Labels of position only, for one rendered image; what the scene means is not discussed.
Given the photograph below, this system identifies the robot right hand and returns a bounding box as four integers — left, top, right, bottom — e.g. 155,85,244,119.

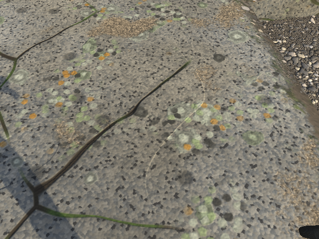
298,225,319,239

